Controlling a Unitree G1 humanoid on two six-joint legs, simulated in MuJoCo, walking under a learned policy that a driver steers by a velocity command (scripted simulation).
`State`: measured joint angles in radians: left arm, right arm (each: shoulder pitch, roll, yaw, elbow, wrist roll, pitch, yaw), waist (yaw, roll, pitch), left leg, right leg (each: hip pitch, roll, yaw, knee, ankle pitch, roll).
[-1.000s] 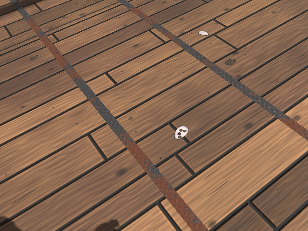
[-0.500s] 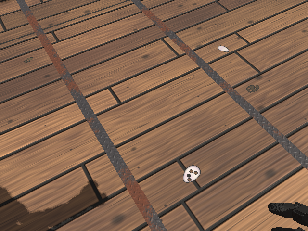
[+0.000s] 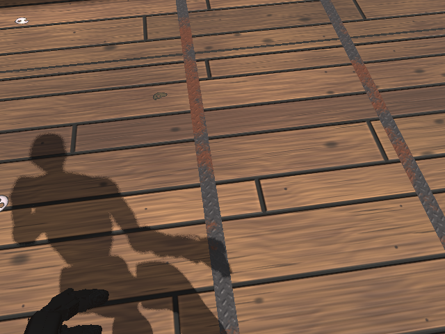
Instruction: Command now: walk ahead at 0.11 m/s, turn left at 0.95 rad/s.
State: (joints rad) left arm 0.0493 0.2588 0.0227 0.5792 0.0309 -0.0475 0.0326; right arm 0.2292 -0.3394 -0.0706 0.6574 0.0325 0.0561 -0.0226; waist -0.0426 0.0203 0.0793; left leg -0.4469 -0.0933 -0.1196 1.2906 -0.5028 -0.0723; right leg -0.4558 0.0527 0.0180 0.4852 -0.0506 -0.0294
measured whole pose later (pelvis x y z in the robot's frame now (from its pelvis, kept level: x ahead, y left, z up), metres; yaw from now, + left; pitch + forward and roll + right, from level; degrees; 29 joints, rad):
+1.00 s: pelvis +0.07 +0.04 +0.02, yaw +17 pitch +3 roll +1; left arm 0.24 0.31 0.09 0.67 -0.03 0.02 0.02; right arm 0.07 -0.29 -0.08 0.65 0.00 0.01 -0.03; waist 0.03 0.01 0.05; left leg -0.46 -0.08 -0.08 0.93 -0.47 -0.06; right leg -0.32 0.04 0.13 0.48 -0.21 -0.01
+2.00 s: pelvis +0.17 +0.00 +0.02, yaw +1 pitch +0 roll -1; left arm 0.37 0.27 0.08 0.80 0.02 -0.08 0.02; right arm 0.27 -0.29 -0.09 0.74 0.04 0.00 0.02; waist 0.02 0.01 -0.02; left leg -0.79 0.13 -0.03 1.11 -0.04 -0.02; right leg 0.09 -0.03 -0.29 0.22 -0.31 0.02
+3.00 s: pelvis +0.97 +0.32 +0.02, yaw +16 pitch +0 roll -1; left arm 0.55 0.22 0.04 0.81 -0.04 -0.08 -0.01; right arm -0.01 -0.25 0.01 0.58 -0.03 -0.16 0.02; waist 0.12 0.02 0.05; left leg -0.69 0.06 -0.17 0.70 0.00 -0.02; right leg 0.00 0.17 0.19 0.31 -0.28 -0.12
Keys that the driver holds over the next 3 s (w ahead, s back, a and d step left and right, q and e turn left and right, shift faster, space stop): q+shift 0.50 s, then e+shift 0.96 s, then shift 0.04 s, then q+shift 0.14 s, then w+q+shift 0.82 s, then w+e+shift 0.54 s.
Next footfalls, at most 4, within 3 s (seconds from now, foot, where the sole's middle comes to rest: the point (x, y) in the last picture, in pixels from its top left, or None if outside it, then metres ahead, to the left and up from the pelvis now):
0.38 left None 0.05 0.14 -0.76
0.78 right None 0.17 -0.05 -0.76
1.14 left None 0.11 0.17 -0.76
1.60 right None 0.09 -0.11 -0.76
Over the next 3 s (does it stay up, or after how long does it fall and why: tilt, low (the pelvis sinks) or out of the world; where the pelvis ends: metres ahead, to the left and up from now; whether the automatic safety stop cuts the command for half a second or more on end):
stays up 0.97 0.32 0.02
